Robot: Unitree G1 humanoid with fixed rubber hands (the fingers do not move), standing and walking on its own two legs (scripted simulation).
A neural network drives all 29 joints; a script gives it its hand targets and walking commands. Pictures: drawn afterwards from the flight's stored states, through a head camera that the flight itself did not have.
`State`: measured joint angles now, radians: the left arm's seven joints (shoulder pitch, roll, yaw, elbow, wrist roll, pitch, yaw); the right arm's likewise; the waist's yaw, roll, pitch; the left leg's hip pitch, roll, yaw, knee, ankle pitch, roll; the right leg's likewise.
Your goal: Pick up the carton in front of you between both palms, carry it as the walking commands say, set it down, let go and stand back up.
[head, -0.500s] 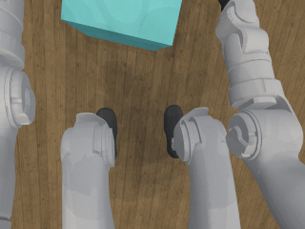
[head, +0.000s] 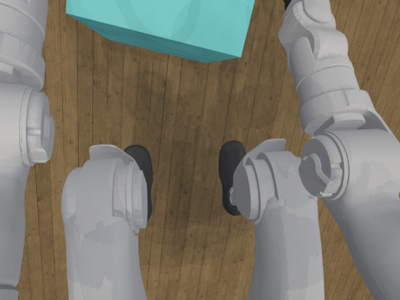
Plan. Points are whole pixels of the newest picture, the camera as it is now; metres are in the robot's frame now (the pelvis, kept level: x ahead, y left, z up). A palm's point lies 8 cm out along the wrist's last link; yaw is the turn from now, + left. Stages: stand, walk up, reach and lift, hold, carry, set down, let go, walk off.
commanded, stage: reach and lift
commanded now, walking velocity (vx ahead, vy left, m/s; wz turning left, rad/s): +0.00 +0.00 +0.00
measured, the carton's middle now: out of the picture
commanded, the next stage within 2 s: none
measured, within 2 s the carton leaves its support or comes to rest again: leaves its support in 0.54 s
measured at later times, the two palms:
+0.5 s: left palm out of the picture +0.57 +0.20 -0.17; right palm out of the picture +0.55 -0.10 -0.16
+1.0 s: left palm out of the picture +0.51 +0.20 +0.02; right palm out of the picture +0.50 -0.10 +0.02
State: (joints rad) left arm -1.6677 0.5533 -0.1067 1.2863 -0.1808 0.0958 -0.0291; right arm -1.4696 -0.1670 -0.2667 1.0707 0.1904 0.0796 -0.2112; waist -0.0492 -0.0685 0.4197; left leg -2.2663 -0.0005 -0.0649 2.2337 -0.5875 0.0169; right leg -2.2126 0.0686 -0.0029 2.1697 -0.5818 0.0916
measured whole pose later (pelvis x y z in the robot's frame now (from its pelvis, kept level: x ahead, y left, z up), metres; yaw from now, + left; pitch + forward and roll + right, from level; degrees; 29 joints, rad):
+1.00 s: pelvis -0.01 -0.02 +0.08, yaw +5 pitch +42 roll -4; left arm -1.32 0.20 0.34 0.97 0.27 0.39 -0.04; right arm -1.14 0.11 -0.66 0.65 -0.24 0.36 -0.14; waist -0.03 -0.03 -0.07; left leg -2.16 -0.06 -0.08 1.89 -0.47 -0.03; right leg -2.11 0.07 0.03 1.87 -0.51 0.07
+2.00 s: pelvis +0.07 -0.01 +0.33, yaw +7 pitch +21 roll +0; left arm -0.52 -0.10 0.34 0.57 0.25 0.42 0.00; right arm -0.49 0.18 -0.42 0.52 -0.24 0.37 -0.06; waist -0.01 -0.03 -0.18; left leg -0.99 -0.03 -0.06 1.01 -0.38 -0.01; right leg -0.98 0.04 0.07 1.02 -0.41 0.03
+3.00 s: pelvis +0.09 -0.01 +0.41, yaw +7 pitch -4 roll +0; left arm -0.31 -0.16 0.26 0.34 0.31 0.66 -0.01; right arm -0.34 0.17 -0.31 0.37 -0.32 0.61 0.01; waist 0.00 -0.01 0.02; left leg -0.14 -0.02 -0.06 0.41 -0.19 -0.01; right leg -0.13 0.01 0.08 0.42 -0.22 0.01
